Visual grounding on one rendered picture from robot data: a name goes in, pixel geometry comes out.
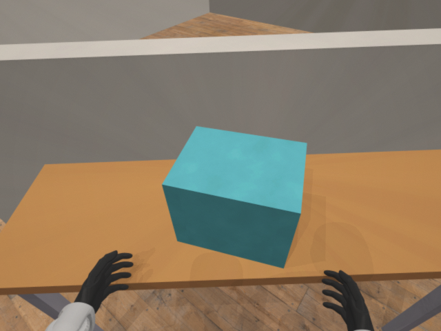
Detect carton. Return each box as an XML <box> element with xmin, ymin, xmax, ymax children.
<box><xmin>162</xmin><ymin>126</ymin><xmax>307</xmax><ymax>268</ymax></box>

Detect robot left hand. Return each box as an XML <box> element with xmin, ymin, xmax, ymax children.
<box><xmin>74</xmin><ymin>250</ymin><xmax>133</xmax><ymax>314</ymax></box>

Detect table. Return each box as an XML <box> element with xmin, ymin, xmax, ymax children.
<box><xmin>0</xmin><ymin>150</ymin><xmax>441</xmax><ymax>331</ymax></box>

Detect left robot forearm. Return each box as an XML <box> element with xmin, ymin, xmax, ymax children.
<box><xmin>45</xmin><ymin>302</ymin><xmax>95</xmax><ymax>331</ymax></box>

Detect robot right hand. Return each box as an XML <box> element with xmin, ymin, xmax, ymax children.
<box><xmin>322</xmin><ymin>270</ymin><xmax>374</xmax><ymax>331</ymax></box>

